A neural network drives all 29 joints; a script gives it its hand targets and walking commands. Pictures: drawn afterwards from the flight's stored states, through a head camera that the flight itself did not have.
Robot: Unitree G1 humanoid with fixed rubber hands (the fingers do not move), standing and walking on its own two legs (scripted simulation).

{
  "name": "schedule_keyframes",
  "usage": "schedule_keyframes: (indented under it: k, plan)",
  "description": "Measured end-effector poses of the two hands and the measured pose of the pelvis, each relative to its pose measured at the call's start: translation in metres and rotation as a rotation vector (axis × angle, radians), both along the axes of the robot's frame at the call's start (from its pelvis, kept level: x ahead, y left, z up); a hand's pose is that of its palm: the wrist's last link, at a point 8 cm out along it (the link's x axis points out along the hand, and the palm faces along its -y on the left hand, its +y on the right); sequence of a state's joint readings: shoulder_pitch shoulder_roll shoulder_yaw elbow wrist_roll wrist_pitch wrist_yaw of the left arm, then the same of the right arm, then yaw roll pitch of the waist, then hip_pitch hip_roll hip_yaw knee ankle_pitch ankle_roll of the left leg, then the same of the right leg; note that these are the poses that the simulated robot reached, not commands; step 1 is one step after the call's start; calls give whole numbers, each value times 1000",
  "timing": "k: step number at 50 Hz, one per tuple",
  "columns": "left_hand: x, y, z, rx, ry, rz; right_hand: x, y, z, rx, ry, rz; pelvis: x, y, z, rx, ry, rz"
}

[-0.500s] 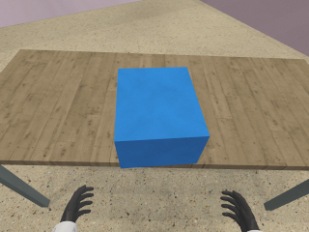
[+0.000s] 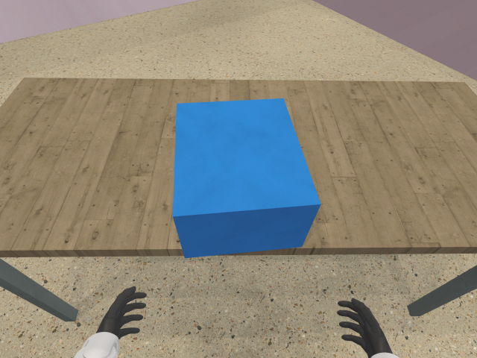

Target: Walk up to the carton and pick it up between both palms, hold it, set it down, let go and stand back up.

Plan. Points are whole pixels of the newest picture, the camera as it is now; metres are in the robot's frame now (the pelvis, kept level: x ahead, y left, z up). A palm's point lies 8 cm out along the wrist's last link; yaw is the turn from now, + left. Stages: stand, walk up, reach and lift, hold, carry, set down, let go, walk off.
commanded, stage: let go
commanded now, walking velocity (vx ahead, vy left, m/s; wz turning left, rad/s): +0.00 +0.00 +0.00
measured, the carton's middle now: (237, 173) +0.45 +0.03 +0.01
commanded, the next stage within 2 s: stand in 0.14 s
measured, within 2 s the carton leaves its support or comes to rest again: neither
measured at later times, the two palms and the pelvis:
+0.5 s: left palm out of the picture +0.08 +0.26 -0.11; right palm out of the picture +0.07 -0.26 -0.11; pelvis -0.01 +0.00 -0.01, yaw +2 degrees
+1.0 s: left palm out of the picture -0.01 +0.28 -0.13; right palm out of the picture +0.00 -0.24 -0.12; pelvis -0.04 +0.02 -0.01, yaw +2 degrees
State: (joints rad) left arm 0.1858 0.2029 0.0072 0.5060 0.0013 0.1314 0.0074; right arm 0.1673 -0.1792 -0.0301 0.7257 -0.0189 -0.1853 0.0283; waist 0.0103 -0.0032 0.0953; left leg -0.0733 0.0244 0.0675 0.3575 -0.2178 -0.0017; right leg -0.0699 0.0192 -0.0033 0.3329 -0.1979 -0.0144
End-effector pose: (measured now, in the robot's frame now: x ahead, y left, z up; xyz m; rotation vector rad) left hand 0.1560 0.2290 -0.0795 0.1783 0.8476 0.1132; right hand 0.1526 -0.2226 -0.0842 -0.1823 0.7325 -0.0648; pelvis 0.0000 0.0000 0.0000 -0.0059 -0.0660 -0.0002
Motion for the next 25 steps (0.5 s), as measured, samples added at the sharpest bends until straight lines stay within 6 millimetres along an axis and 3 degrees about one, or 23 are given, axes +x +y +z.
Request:
schedule_keyframes:
  k: [11,18,25]
  plan:
    - [1,0,-2,10,-42,-13,-4,-12,-3,-37,35,-25,2,-1,-3,-4,20,8]
    - [-39,24,-16,53,14,28,-39,-35,-14,-94,164,-73,2,-1,-6,-7,33,20]
    - [-81,34,-29,63,117,36,-78,-40,-21,-110,256,-80,-8,2,-7,-8,29,26]
